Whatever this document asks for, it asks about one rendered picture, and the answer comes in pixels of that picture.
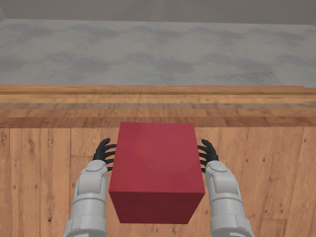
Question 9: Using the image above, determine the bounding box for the robot right hand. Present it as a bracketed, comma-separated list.
[197, 139, 219, 173]

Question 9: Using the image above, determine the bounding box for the carton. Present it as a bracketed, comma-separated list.
[109, 121, 205, 224]

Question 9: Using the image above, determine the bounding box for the robot right forearm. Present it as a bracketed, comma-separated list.
[204, 160, 255, 237]

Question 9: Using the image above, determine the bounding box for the robot left hand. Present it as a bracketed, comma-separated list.
[93, 138, 117, 172]

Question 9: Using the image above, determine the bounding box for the robot left forearm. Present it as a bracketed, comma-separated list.
[62, 160, 109, 237]

